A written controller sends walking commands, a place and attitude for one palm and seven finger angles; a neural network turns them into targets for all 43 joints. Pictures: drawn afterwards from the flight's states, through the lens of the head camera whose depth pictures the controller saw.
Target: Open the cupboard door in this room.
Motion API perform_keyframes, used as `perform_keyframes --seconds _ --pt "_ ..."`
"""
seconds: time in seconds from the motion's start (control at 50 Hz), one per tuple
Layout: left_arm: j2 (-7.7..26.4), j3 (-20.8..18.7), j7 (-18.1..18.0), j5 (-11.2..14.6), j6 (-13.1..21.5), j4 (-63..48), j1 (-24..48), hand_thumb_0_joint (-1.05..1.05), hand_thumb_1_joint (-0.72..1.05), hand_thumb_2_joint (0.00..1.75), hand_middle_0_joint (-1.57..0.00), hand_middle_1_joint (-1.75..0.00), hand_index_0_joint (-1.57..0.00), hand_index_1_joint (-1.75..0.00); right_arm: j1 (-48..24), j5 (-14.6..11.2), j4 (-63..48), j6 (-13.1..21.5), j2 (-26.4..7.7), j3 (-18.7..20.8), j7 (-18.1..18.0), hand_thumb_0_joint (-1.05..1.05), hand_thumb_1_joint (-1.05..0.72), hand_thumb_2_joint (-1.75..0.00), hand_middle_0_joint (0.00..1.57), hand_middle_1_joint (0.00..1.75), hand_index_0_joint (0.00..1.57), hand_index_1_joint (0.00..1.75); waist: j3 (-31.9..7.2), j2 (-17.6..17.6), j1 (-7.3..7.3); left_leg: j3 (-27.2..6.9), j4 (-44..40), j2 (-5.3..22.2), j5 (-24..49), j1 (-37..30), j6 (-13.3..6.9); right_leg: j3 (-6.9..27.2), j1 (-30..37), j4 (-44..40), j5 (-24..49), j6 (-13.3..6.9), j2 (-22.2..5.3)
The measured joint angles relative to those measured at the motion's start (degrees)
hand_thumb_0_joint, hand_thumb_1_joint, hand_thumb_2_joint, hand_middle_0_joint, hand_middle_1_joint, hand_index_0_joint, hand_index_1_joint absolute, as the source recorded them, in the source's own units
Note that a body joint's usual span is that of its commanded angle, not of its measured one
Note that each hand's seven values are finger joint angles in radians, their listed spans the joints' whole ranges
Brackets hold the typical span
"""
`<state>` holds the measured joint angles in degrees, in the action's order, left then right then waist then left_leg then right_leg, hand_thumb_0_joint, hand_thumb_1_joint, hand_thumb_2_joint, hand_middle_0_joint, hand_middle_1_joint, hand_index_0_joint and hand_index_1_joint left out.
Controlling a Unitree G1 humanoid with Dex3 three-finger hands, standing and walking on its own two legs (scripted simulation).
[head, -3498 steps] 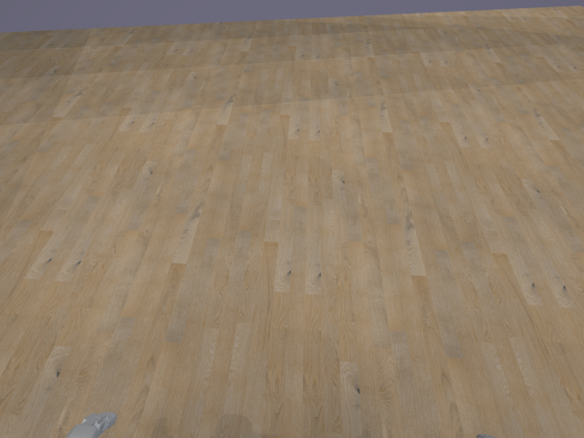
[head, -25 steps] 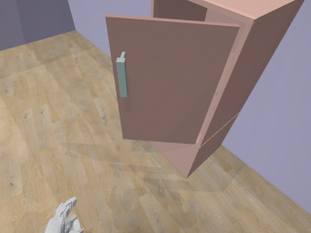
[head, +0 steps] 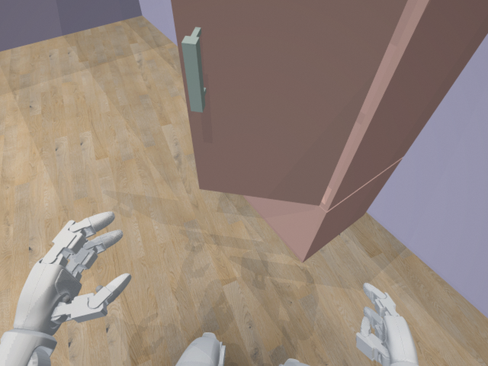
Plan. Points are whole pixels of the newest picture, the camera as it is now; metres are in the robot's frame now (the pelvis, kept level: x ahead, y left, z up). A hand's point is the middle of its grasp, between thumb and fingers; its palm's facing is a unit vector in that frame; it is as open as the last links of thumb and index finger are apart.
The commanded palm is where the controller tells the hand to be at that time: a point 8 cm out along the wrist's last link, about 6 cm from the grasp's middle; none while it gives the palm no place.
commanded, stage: raise the hand with hooked fingers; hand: left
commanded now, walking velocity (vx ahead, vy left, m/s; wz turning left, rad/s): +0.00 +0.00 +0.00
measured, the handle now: (197, 71) +0.59 +0.15 +0.16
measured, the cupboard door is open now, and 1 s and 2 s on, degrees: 45 45 45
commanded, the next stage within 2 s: move the hooked fingers beside the handle in 1.48 s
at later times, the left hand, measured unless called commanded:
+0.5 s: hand (71, 228) +0.26 +0.26 +0.11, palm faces -0.02 -1.00 -0.06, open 12.7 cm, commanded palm +0.24 +0.32 +0.13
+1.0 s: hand (24, 169) +0.31 +0.32 +0.18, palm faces +0.00 -1.00 -0.07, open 13.9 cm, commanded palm +0.28 +0.36 +0.18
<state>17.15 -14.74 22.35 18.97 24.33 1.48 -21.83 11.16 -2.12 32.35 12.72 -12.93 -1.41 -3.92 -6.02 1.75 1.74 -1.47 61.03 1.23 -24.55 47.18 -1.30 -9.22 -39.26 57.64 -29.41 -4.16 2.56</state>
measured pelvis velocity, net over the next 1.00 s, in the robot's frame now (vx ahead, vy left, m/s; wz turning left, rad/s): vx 0.01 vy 0.05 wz -0.01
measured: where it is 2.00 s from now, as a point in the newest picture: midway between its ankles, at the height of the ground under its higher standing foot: outside the picture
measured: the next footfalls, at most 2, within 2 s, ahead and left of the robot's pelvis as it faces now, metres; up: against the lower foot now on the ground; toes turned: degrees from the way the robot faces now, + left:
none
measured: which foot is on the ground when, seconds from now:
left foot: down 0.00-1.00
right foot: down 0.00-1.00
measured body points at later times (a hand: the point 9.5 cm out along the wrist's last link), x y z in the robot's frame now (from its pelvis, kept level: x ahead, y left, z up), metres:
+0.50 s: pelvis +0.01 +0.03 +0.04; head +0.04 +0.04 +0.48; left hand +0.26 +0.32 +0.12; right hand +0.17 -0.23 -0.03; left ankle +0.06 +0.10 -0.67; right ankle +0.00 -0.08 -0.67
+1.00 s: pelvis +0.01 +0.05 +0.06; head +0.02 +0.05 +0.51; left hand +0.30 +0.37 +0.18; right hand +0.18 -0.19 -0.01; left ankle +0.06 +0.10 -0.67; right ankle +0.00 -0.08 -0.67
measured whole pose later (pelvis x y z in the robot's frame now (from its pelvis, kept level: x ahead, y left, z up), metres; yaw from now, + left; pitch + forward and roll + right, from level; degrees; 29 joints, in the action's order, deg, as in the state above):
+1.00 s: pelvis +0.01 +0.05 +0.06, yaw -1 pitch +2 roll -2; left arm 26.9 -23.5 27.1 18.9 4.2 17.0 5.9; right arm 14.9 -3.6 33.6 12.4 -15.1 -4.3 -6.4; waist -1.6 1.7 1.1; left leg 2.3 37.4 -2.1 -15.6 24.2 -4.9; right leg -5.0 -17.4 34.4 -19.0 -0.2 0.1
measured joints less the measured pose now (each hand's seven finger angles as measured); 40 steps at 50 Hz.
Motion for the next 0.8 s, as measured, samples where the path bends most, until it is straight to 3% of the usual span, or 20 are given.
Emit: perform_keyframes --seconds 0.1,0.24,0.36,0.48,0.8 --pt "1.6 -2.1 2.1 1.9 -6.3 2.9 2.7 0.01 0.26 0.63 -0.25 -0.71 -0.25 -0.71 2.3 -0.4 1.1 -0.4 0.7 -0.8 -0.3 0.02 -0.91 -0.89 0.2 0.3 0.21 0.3 0.0 0.6 -1.53 1.5 -4.4 0.2 1.3 -3.6 -0.1 1.7 2.6 -3.7 1.6 0.6 0.1" --pt "1.4 -4.7 1.2 2.9 -5.9 4.3 3.6 0.01 0.1 0.56 -0.26 -0.82 -0.26 -0.82 5.6 -0.5 1.5 0.2 -1.5 0.5 -0.4 0.02 -0.91 -0.89 0.2 0.3 0.21 0.3 -0.1 0.5 -2.37 3.2 -8.9 -0.2 2.6 -7.4 -0.8 3.4 5.7 -7.6 3.2 1.3 -0.2" --pt "1.9 -3.7 1.3 2.2 -6.5 4.4 5.3 0.0 -0.04 0.5 -0.27 -0.9 -0.27 -0.91 5.8 -0.8 1.5 0.9 -3.4 1.3 -0.7 0.02 -0.91 -0.9 0.2 0.3 0.21 0.3 0.8 0.1 -2.2 3.7 -10.9 -0.8 3.3 -9.8 -1.7 3.9 8.1 -9.8 4.2 2.0 -0.7" --pt "3.0 -4.0 0.3 1.8 -8.4 4.8 8.7 0.0 -0.18 0.44 -0.28 -1.0 -0.28 -1.0 4.6 -0.9 0.7 1.3 -3.0 0.5 -1.1 0.02 -0.91 -0.9 0.2 0.3 0.21 0.3 1.7 -0.3 -1.89 3.7 -13.0 -1.3 4.1 -12.5 -2.3 4.0 11.2 -12.5 5.3 2.6 -1.1" --pt "6.8 -6.7 3.0 0.9 -17.2 10.7 20.8 -0.01 -0.46 0.32 -0.3 -1.18 -0.3 -1.18 2.7 -1.1 0.2 0.1 -1.2 -2.9 -1.6 0.01 -0.9 -0.89 0.21 0.3 0.21 0.3 3.1 0.1 -0.24 3.7 -19.8 -2.9 7.1 -19.8 -3.5 4.0 18.9 -19.9 8.7 3.9 -2.2"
